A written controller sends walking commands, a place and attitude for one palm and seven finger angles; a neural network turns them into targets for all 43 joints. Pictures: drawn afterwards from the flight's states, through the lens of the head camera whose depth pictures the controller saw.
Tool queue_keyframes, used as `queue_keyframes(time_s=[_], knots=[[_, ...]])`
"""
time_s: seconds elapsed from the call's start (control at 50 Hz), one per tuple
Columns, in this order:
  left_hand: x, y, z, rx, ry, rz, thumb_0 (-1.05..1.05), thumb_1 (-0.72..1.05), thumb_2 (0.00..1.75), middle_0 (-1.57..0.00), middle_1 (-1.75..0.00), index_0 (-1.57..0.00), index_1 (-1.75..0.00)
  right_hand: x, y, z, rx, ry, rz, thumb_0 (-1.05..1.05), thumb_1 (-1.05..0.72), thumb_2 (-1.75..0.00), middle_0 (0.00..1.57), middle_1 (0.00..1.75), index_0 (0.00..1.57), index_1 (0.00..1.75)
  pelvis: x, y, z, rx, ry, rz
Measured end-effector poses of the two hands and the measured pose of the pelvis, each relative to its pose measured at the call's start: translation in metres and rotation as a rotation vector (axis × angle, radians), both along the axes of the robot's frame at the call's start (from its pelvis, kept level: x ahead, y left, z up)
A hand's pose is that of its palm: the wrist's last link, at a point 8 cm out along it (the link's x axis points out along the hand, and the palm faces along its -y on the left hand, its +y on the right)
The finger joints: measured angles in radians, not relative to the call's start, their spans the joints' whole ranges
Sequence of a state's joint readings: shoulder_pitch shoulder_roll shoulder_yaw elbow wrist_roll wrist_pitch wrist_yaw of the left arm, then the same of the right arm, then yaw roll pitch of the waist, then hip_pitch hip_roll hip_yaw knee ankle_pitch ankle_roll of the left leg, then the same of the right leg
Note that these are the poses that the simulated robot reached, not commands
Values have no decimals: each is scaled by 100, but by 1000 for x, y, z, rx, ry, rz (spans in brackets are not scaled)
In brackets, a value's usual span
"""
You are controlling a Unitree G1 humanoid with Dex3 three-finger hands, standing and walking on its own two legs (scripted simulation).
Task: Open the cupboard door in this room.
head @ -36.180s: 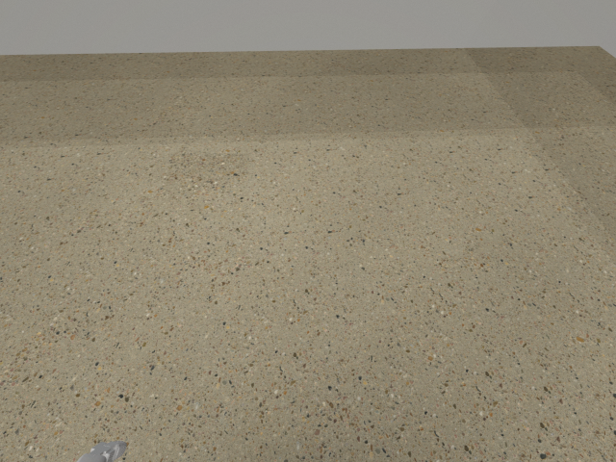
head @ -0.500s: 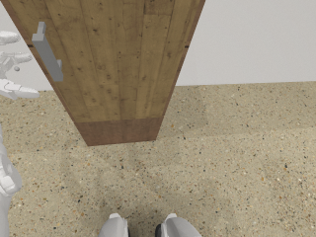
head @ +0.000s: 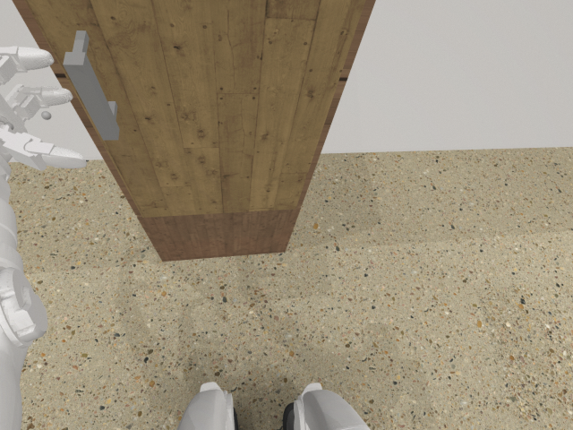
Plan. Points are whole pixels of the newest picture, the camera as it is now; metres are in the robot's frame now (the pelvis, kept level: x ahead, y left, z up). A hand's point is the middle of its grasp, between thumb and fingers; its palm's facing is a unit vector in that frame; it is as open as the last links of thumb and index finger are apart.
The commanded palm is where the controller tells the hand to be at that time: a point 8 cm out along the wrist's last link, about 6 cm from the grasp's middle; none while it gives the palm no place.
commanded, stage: slide the fingers in behind the handle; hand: left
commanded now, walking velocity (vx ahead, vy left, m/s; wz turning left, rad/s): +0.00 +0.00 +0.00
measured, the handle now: (97, 89) +0.54 +0.22 +0.09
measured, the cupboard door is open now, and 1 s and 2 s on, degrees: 0 0 0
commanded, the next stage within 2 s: move the hooked fingers beside the handle in 1.54 s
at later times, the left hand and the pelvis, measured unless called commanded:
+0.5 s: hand (62, 120) +0.49 +0.25 +0.09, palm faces +0.10 -0.99 +0.00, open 14.6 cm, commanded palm +0.48 +0.26 +0.09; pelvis +0.00 -0.01 +0.00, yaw +1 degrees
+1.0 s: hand (76, 124) +0.49 +0.23 +0.09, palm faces +0.16 -0.99 +0.00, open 15.3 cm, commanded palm +0.48 +0.22 +0.09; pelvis +0.00 -0.02 +0.00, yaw +4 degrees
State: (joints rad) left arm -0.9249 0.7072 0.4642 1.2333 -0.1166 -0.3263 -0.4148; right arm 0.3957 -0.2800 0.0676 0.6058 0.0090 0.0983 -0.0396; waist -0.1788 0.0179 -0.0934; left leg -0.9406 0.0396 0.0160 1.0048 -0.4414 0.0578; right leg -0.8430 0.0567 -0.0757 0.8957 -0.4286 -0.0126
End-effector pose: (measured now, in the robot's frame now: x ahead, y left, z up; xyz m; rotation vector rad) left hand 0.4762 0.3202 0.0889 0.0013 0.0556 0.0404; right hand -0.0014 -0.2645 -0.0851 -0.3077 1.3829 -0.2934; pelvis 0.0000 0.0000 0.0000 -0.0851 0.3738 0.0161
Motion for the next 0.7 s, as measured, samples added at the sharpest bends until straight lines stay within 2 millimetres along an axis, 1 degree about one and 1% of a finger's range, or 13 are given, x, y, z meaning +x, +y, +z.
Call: queue_keyframes(time_s=[0.14,0.26,0.36,0.7], knots=[[-1,-8,0,-12,-9,11,-1,-50,30,-30,-120,-29,-120,-15,-1,1,10,42,-16,1,-91,-89,21,30,20,30,0,-3,1,4,-2,1],[-3,-11,0,-3,-10,34,-1,-50,30,-30,-120,-27,-121,-17,-5,0,13,49,-17,1,-91,-89,21,30,20,30,1,-5,1,5,-4,5],[-7,-15,0,-7,-11,43,-1,-50,30,-30,-120,-22,-119,-11,-7,-1,18,39,-6,1,-91,-89,21,30,20,30,2,-7,2,7,-10,10],[-15,-29,0,-5,-23,88,-1,-50,30,-30,-120,-10,-116,26,-10,-10,47,-23,70,1,-91,-89,21,30,20,30,4,-12,2,11,-17,42]])
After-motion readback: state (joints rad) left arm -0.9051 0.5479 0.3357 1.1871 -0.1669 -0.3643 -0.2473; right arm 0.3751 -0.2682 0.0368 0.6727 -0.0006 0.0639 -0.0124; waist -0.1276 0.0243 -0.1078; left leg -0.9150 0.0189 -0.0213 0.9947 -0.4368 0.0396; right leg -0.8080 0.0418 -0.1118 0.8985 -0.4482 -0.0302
